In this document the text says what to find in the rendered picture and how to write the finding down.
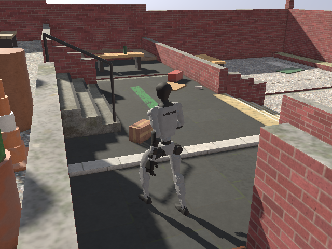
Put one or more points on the stairs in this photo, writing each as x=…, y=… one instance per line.
x=263, y=109
x=84, y=109

